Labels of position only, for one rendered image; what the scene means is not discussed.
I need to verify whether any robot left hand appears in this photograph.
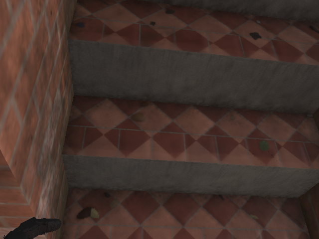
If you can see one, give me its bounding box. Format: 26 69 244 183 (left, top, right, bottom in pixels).
3 217 62 239

